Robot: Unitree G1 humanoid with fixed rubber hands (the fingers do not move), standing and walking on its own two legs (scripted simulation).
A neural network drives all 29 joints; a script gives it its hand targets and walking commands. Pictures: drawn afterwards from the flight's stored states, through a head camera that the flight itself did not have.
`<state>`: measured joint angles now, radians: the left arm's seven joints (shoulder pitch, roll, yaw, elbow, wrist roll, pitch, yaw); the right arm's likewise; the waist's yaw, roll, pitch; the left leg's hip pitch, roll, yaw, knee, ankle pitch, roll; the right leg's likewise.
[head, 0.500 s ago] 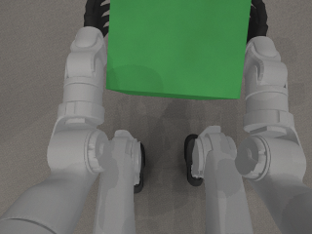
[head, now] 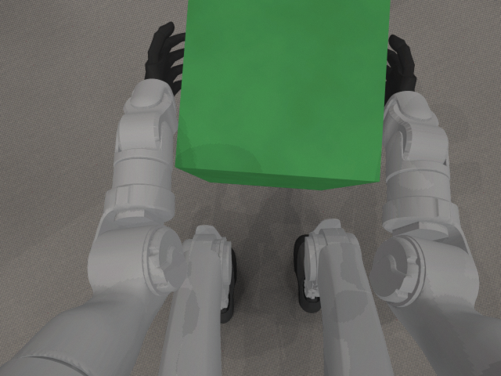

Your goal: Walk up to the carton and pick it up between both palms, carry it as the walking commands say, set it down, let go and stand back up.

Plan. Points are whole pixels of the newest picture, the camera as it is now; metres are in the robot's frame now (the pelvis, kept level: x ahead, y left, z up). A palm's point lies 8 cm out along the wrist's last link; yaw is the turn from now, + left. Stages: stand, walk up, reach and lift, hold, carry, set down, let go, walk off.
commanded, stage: reach and lift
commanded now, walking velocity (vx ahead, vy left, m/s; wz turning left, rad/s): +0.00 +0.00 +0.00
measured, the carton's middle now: (274, 105) +0.51 -0.02 -0.15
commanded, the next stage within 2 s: none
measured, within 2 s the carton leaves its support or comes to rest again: neither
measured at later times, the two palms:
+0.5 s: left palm (139, 74) +0.49 +0.14 +0.01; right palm (425, 88) +0.47 -0.18 +0.00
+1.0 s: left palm (107, 61) +0.47 +0.14 +0.08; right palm (474, 77) +0.45 -0.18 +0.08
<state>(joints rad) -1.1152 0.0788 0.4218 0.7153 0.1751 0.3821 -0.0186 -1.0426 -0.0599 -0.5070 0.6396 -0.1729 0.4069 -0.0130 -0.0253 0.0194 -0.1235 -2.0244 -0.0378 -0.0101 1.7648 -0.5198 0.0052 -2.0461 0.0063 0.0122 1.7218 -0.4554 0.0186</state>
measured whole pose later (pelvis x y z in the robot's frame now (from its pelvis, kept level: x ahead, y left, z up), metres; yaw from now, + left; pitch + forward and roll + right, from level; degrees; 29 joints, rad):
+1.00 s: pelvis +0.03 +0.00 +0.12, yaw +0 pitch +36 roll +0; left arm -0.79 -0.02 0.42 0.64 0.21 0.37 -0.05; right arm -0.74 0.03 -0.47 0.59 -0.21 0.40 0.01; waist -0.02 0.01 -0.22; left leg -1.51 -0.03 -0.01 1.35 -0.47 0.01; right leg -1.54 0.01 0.02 1.31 -0.41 0.02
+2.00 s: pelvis +0.07 +0.00 +0.25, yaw +0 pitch +18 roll +0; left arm -0.46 -0.11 0.38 0.47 0.27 0.40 -0.11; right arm -0.42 0.12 -0.42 0.42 -0.26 0.43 0.07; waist -0.02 0.00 -0.09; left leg -0.73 -0.03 -0.03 0.72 -0.29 0.01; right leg -0.76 0.01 0.03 0.70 -0.24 0.01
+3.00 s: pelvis +0.09 +0.00 +0.29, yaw +0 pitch -6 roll +0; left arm -0.29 -0.11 0.27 0.24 0.24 0.69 -0.11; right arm -0.26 0.13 -0.30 0.19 -0.26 0.71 0.07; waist -0.01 0.00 0.04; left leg -0.05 -0.02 -0.04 0.34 -0.19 0.01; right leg -0.08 0.01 0.03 0.33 -0.15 0.00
